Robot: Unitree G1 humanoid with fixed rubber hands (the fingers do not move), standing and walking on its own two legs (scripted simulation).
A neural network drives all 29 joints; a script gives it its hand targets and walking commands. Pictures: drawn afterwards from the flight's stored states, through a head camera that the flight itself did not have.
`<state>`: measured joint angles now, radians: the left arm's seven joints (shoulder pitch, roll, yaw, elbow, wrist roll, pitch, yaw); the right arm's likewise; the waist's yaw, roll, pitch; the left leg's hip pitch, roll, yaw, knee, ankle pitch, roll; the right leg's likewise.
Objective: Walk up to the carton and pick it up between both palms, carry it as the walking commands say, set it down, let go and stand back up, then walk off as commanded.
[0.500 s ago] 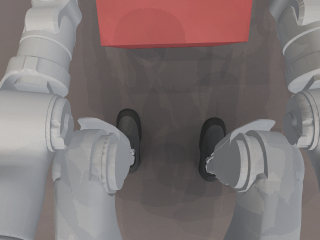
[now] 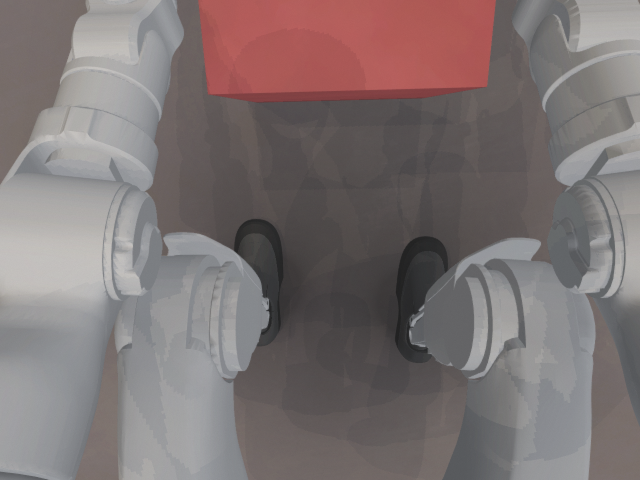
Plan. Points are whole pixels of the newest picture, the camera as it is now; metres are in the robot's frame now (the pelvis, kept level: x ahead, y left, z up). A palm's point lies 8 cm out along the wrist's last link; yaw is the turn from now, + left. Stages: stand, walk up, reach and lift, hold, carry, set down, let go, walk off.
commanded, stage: reach and lift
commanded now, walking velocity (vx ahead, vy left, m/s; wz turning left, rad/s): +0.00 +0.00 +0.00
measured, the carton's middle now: out of the picture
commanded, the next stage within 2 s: none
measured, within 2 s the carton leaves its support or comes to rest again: leaves its support in 0.98 s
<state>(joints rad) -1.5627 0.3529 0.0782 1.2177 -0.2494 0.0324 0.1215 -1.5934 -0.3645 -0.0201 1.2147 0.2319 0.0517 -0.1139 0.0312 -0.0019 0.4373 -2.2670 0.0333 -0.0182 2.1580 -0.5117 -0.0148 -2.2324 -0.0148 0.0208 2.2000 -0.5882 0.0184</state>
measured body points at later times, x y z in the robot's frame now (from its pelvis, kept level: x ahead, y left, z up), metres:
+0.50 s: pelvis +0.00 +0.00 -0.01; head +0.38 +0.01 +0.22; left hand +0.57 +0.18 -0.19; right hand +0.58 -0.14 -0.19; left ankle +0.13 +0.13 -0.34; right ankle +0.11 -0.13 -0.34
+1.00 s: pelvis +0.01 +0.00 -0.01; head +0.38 +0.00 +0.23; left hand +0.57 +0.18 -0.18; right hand +0.58 -0.14 -0.18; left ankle +0.13 +0.13 -0.34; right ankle +0.11 -0.13 -0.34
